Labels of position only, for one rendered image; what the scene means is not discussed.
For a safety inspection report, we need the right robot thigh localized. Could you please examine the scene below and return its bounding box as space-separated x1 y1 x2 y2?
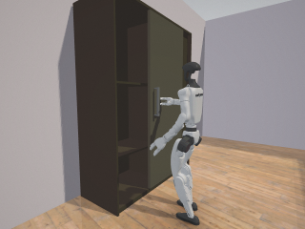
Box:
181 137 202 176

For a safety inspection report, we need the right robot hand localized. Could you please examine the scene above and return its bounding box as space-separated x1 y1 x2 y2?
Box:
160 97 173 106

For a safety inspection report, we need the robot left upper arm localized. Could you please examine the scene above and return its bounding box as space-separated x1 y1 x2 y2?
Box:
177 87 191 123

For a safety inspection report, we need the robot left forearm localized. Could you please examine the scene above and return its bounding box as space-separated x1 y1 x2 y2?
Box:
163 113 187 142

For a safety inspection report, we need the left robot hand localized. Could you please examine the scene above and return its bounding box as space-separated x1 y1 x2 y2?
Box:
150 136 167 156

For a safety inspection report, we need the wardrobe door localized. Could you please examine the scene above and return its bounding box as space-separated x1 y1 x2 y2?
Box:
147 10 184 189
181 33 188 138

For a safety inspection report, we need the robot right shin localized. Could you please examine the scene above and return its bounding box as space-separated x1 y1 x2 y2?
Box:
186 165 193 203

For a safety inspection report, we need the robot right forearm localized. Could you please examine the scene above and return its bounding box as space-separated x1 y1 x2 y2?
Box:
173 98 180 105

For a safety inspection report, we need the handle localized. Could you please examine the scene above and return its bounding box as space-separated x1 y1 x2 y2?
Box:
155 87 160 116

